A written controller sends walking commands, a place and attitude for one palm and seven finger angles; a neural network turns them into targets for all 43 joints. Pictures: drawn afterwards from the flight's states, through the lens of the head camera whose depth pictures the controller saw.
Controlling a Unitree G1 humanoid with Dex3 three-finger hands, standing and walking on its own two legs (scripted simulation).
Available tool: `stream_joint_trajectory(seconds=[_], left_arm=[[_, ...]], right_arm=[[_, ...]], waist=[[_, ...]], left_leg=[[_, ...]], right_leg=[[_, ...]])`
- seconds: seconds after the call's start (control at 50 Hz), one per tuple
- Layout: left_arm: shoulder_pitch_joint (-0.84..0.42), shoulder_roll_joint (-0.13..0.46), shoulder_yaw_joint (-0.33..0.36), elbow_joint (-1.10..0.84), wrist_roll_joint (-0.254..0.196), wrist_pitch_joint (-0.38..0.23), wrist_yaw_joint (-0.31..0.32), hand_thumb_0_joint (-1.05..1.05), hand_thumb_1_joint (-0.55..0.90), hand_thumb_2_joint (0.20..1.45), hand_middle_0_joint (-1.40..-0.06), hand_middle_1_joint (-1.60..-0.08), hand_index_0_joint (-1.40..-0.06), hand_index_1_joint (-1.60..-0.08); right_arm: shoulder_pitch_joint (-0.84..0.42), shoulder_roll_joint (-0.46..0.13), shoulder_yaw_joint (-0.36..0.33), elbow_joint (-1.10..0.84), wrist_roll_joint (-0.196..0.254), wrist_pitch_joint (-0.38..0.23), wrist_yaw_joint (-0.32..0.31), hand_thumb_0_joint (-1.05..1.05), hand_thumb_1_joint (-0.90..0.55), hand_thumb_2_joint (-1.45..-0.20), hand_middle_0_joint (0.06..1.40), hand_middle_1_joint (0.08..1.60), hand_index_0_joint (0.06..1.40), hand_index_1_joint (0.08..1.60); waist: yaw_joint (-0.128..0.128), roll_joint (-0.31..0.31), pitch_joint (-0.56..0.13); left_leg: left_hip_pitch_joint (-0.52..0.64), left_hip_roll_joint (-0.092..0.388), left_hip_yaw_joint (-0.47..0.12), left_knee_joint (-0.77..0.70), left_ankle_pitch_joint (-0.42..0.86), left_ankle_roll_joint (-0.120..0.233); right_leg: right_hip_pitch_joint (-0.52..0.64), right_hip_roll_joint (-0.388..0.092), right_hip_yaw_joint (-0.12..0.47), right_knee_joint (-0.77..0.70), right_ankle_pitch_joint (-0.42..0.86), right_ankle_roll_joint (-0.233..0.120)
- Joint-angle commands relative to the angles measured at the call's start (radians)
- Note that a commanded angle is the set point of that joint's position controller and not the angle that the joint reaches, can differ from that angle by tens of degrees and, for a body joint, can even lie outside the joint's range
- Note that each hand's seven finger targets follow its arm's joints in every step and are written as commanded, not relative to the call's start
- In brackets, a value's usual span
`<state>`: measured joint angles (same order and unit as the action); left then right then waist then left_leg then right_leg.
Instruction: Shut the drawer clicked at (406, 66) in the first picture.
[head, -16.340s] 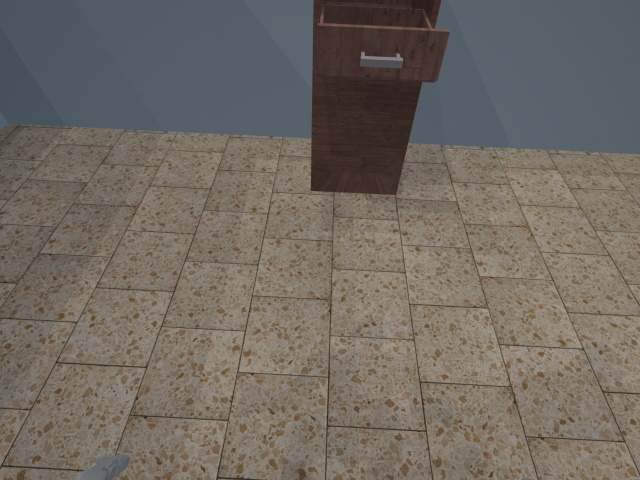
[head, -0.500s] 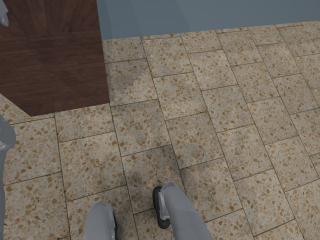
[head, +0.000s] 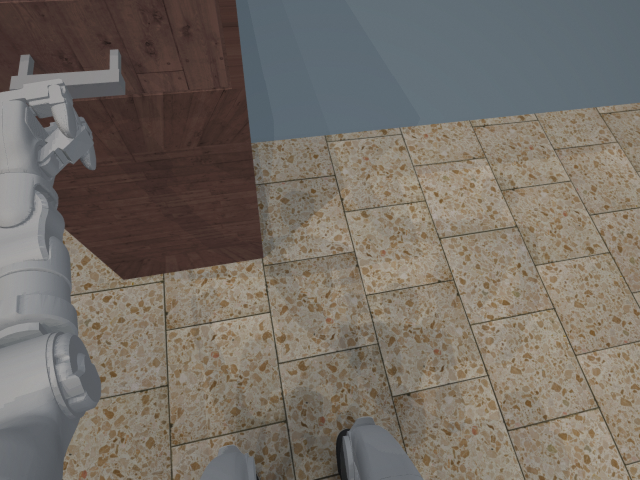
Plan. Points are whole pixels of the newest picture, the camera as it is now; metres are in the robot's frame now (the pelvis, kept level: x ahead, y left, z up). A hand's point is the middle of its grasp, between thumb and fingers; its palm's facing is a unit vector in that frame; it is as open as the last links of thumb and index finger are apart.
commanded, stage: draw the hand back to the body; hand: left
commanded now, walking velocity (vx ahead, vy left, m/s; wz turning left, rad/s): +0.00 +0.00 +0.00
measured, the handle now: (71, 73) +0.61 +0.26 +0.06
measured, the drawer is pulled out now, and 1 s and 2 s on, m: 0.00 0.00 0.00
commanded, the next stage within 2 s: step back with the hand held close in 1.24 s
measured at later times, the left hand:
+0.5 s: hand out of the picture +0.33 +0.24 +0.14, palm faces +0.23 -0.95 -0.21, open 3.3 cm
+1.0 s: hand out of the picture +0.18 +0.24 +0.21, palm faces +0.43 -0.83 -0.36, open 3.3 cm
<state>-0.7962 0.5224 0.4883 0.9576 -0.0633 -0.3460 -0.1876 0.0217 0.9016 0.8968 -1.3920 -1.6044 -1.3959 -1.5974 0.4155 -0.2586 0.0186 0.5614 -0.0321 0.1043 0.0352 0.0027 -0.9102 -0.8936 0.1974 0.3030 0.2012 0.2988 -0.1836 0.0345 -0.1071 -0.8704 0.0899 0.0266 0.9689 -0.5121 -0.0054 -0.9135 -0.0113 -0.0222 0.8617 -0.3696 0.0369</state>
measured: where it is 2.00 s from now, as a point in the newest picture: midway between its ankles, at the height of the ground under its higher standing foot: outside the picture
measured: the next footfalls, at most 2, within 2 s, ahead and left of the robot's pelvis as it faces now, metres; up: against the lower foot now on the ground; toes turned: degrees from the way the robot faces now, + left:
none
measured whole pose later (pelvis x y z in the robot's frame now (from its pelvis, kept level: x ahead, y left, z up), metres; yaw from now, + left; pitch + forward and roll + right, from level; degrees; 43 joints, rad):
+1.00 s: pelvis -0.01 -0.01 +0.06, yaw +3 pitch -5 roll -1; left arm 0.41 0.32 0.27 -0.35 -0.05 -0.08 0.09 0.02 0.89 0.90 -1.40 -1.60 -1.40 -1.60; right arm 0.21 -0.22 0.04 0.62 0.00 -0.11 -0.07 0.01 -0.91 -0.89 0.20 0.30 0.20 0.30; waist 0.05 0.06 0.01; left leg -0.05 0.04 0.01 0.43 -0.30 -0.02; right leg -0.11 -0.04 -0.03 0.40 -0.20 0.03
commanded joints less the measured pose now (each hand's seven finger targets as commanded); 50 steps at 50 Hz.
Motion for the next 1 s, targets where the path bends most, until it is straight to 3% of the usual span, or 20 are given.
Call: stream_joint_trajectory(seconds=[0.0,0.04,0.1,0.14,0.18,0.2,0.22,0.26,0.34,0.36,0.38,0.4,0.42,0.46,0.54,0.6,0.7,0.84,0.88,0.98], left_arm=[[-0.111,0.190,-0.009,-0.472,-0.117,-0.011,-0.048,0.000,0.900,0.900,-1.400,-1.600,-1.400,-1.600],[-0.030,0.142,-0.032,-0.567,-0.148,0.007,-0.041,0.000,0.900,0.900,-1.400,-1.600,-1.400,-1.600],[0.051,0.087,-0.051,-0.563,-0.170,0.020,-0.017,0.000,0.900,0.900,-1.400,-1.600,-1.400,-1.600],[0.044,0.054,-0.086,-0.557,-0.165,0.020,-0.006,0.000,0.900,0.900,-1.400,-1.600,-1.400,-1.600],[0.113,0.020,-0.116,-0.583,-0.160,0.032,-0.014,0.000,0.900,0.900,-1.400,-1.600,-1.400,-1.600],[0.174,0.011,-0.124,-0.622,-0.164,0.043,-0.024,0.000,0.900,0.900,-1.400,-1.600,-1.400,-1.600],[0.212,0.002,-0.141,-0.685,-0.167,0.055,-0.038,0.000,0.900,0.900,-1.400,-1.600,-1.400,-1.600],[0.250,0.010,-0.148,-0.794,-0.176,0.069,-0.060,0.000,0.900,0.900,-1.400,-1.600,-1.400,-1.600],[0.298,0.034,-0.086,-0.852,-0.219,0.085,-0.037,0.000,0.900,0.900,-1.400,-1.600,-1.400,-1.600],[0.300,0.124,-0.153,-0.908,-0.053,0.116,0.078,0.000,0.900,0.900,-1.400,-1.600,-1.400,-1.600],[0.350,0.035,-0.177,-0.901,-0.048,0.143,0.139,0.000,0.900,0.900,-1.400,-1.600,-1.400,-1.600],[0.401,-0.029,-0.214,-0.913,-0.046,0.159,0.164,0.000,0.900,0.900,-1.400,-1.600,-1.400,-1.600],[0.470,-0.055,-0.230,-0.943,-0.034,0.179,0.180,0.000,0.900,0.900,-1.400,-1.600,-1.400,-1.600],[0.517,-0.052,-0.242,-1.052,-0.016,0.199,0.202,0.000,0.900,0.900,-1.400,-1.600,-1.400,-1.600],[0.591,-0.021,-0.213,-1.135,-0.004,0.222,0.251,0.000,0.900,0.900,-1.400,-1.600,-1.400,-1.600],[0.623,-0.029,-0.207,-1.226,0.002,0.226,0.270,0.000,0.900,0.900,-1.400,-1.600,-1.400,-1.600],[0.748,-0.053,-0.204,-1.309,0.001,0.227,0.279,0.000,0.900,0.900,-1.400,-1.600,-1.400,-1.600],[0.976,-0.035,-0.145,-1.429,0.001,0.214,0.282,0.000,0.900,0.900,-1.400,-1.600,-1.400,-1.600],[1.013,-0.035,-0.134,-1.500,0.001,0.204,0.283,0.000,0.900,0.900,-1.400,-1.600,-1.400,-1.600],[1.173,-0.019,-0.086,-1.607,0.004,0.185,0.292,0.000,0.900,0.900,-1.400,-1.600,-1.400,-1.600]], right_arm=[[0.146,-0.152,-0.078,-0.090,0.033,-0.024,-0.010,0.000,-0.900,-0.900,0.200,0.300,0.200,0.300],[0.111,-0.146,-0.078,-0.100,0.045,-0.047,-0.015,0.000,-0.900,-0.900,0.200,0.300,0.200,0.300],[0.057,-0.146,-0.074,-0.078,0.055,-0.070,-0.026,0.000,-0.900,-0.900,0.200,0.300,0.200,0.300],[0.019,-0.148,-0.067,-0.072,0.060,-0.081,-0.040,0.000,-0.900,-0.900,0.200,0.300,0.200,0.300],[0.007,-0.140,-0.069,-0.077,0.060,-0.090,-0.044,0.000,-0.900,-0.900,0.200,0.300,0.200,0.300],[0.012,-0.137,-0.076,-0.083,0.059,-0.094,-0.045,0.000,-0.900,-0.900,0.200,0.300,0.200,0.300],[0.005,-0.133,-0.077,-0.090,0.059,-0.103,-0.044,0.000,-0.900,-0.900,0.200,0.300,0.200,0.300],[-0.016,-0.121,-0.069,-0.102,0.058,-0.120,-0.044,0.000,-0.900,-0.900,0.200,0.300,0.200,0.300],[-0.120,-0.123,-0.053,-0.128,0.068,-0.153,-0.063,0.000,-0.900,-0.900,0.200,0.300,0.200,0.300],[-0.200,-0.117,-0.060,-0.136,0.065,-0.144,-0.069,0.000,-0.900,-0.900,0.200,0.300,0.200,0.300],[-0.212,-0.103,-0.054,-0.147,0.064,-0.144,-0.077,0.000,-0.900,-0.900,0.200,0.300,0.200,0.300],[-0.217,-0.101,-0.052,-0.151,0.066,-0.151,-0.085,0.000,-0.900,-0.900,0.200,0.300,0.200,0.300],[-0.212,-0.099,-0.052,-0.145,0.067,-0.153,-0.090,0.000,-0.900,-0.900,0.200,0.300,0.200,0.300],[-0.202,-0.093,-0.049,-0.138,0.060,-0.163,-0.088,0.000,-0.900,-0.900,0.200,0.300,0.200,0.300],[-0.263,-0.093,-0.033,-0.135,0.051,-0.178,-0.100,0.000,-0.900,-0.900,0.200,0.300,0.200,0.300],[-0.294,-0.080,-0.022,-0.133,0.046,-0.192,-0.108,0.000,-0.900,-0.900,0.200,0.300,0.200,0.300],[-0.329,-0.069,-0.011,-0.120,0.040,-0.214,-0.113,0.000,-0.900,-0.900,0.200,0.300,0.200,0.300],[-0.348,-0.068,-0.018,-0.109,0.027,-0.249,-0.109,0.000,-0.900,-0.900,0.200,0.300,0.200,0.300],[-0.353,-0.060,-0.019,-0.113,0.028,-0.260,-0.108,0.000,-0.900,-0.900,0.200,0.300,0.200,0.300],[-0.346,-0.051,-0.023,-0.117,0.024,-0.295,-0.112,0.000,-0.900,-0.900,0.200,0.300,0.200,0.300]], waist=[[0.092,0.133,-0.668],[0.096,0.132,-0.612],[0.080,0.040,-0.396],[0.067,0.028,-0.259],[0.085,0.078,-0.266],[0.100,0.066,-0.326],[0.115,0.129,-0.383],[0.133,0.171,-0.430],[0.142,0.000,-0.284],[0.174,0.005,-0.216],[0.153,-0.025,-0.136],[0.155,-0.028,-0.116],[0.173,0.032,-0.145],[0.187,0.099,-0.252],[0.196,-0.024,-0.150],[0.206,0.034,-0.118],[0.218,0.062,-0.024],[0.239,0.010,0.041],[0.241,0.043,0.045],[0.254,0.029,0.070]], left_leg=[[0.403,-0.044,-0.010,-0.128,0.876,0.029],[0.425,-0.048,-0.008,-0.158,0.826,0.030],[0.391,-0.053,-0.007,-0.216,0.608,0.026],[0.367,-0.060,-0.005,-0.252,0.501,0.026],[0.426,-0.056,-0.003,-0.250,0.677,0.023],[0.465,-0.052,0.000,-0.236,0.815,0.022],[0.511,-0.053,0.003,-0.225,0.907,0.018],[0.595,-0.049,-0.016,-0.232,0.982,0.005],[0.511,-0.063,-0.027,-0.313,0.632,0.009],[0.513,-0.085,-0.014,-0.368,0.545,0.019],[0.509,-0.079,-0.012,-0.406,0.466,0.019],[0.520,-0.078,-0.013,-0.418,0.486,0.018],[0.586,-0.072,-0.004,-0.410,0.652,0.023],[0.705,-0.067,-0.009,-0.404,0.830,0.007],[0.684,-0.063,-0.010,-0.489,0.678,0.011],[0.712,-0.072,-0.005,-0.540,0.612,0.010],[0.717,-0.076,-0.005,-0.597,0.504,0.009],[0.708,-0.080,-0.007,-0.631,0.426,0.014],[0.709,-0.080,-0.007,-0.634,0.405,0.014],[0.708,-0.082,-0.004,-0.629,0.394,0.013]], right_leg=[[0.585,0.036,-0.005,-0.063,0.760,-0.054],[0.594,0.038,-0.012,-0.093,0.726,-0.052],[0.538,0.050,-0.032,-0.149,0.533,-0.043],[0.510,0.046,-0.036,-0.174,0.459,-0.048],[0.539,0.039,-0.038,-0.160,0.555,-0.051],[0.589,0.035,-0.038,-0.147,0.658,-0.049],[0.618,0.026,-0.031,-0.142,0.726,-0.047],[0.640,0.023,-0.035,-0.145,0.745,-0.049],[0.661,0.031,-0.050,-0.198,0.535,-0.050],[0.670,-0.002,-0.015,-0.260,0.427,-0.058],[0.649,0.001,-0.028,-0.287,0.364,-0.058],[0.655,-0.001,-0.035,-0.291,0.375,-0.059],[0.685,-0.003,-0.037,-0.287,0.475,-0.061],[0.737,0.002,-0.036,-0.302,0.549,-0.058],[0.793,0.007,-0.042,-0.362,0.478,-0.056],[0.829,0.002,-0.041,-0.397,0.430,-0.058],[0.848,0.007,-0.042,-0.451,0.348,-0.060],[0.872,0.017,-0.037,-0.500,0.285,-0.054],[0.876,0.013,-0.031,-0.503,0.268,-0.054],[0.876,0.017,-0.029,-0.517,0.256,-0.053]])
